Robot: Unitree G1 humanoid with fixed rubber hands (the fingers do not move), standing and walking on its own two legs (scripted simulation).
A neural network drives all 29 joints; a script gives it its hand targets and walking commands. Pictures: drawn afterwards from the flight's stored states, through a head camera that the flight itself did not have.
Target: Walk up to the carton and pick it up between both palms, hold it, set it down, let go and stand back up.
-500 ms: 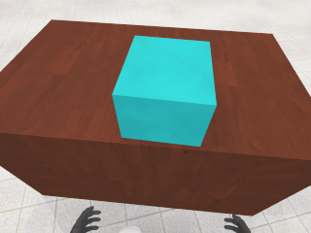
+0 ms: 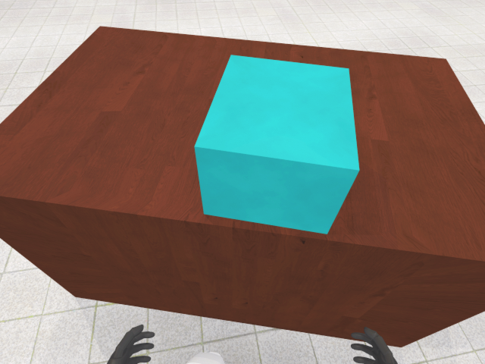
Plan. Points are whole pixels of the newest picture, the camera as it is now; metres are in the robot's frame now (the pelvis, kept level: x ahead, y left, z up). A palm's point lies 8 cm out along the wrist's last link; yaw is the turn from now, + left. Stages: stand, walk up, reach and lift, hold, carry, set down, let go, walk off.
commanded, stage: walk up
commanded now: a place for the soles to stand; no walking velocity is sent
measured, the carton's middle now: (276, 140) +0.51 -0.03 +0.05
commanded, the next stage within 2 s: none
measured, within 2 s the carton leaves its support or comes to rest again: neither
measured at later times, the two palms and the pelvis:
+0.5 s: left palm out of the picture +0.11 +0.24 -0.11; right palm out of the picture +0.13 -0.21 -0.09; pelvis +0.00 +0.00 +0.00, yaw +1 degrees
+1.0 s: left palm out of the picture +0.10 +0.24 -0.11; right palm out of the picture +0.13 -0.21 -0.09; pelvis +0.00 +0.00 +0.00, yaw +1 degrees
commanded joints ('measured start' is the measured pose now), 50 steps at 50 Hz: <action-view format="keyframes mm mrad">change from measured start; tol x4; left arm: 1 -24 90 25 -101 0 -25 3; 21 -16 104 28 -99 -4 -27 4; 30 52 90 25 -91 0 -31 0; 39 -2 110 32 -93 -6 -32 9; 50 71 91 27 -93 -1 -27 -2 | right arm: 1 -9 -98 -34 -96 0 -24 -6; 50 -45 -112 -38 -86 4 -18 -11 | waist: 1 -6 23 -69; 18 -7 1 -73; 28 11 89 -78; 38 -11 -31 -66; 50 16 99 -75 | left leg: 1 -52 61 -66 -90 93 31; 10 -71 66 -110 -113 79 43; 19 -33 40 -33 -47 102 26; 29 -107 88 -197 -178 44 58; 35 -45 20 -19 -27 80 14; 38 -20 28 7 -19 107 18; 43 -36 54 -73 -73 134 41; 50 -113 89 -208 -192 14 60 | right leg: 1 75 -112 161 -139 -48 -28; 10 103 -96 164 -112 -33 -24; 18 53 -144 165 -167 -38 -36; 27 115 -58 162 -65 -30 -9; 32 140 -99 188 -124 -14 -23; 37 45 -185 176 -189 21 -48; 41 28 -129 140 -152 -9 -28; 50 125 -56 179 -78 -48 -8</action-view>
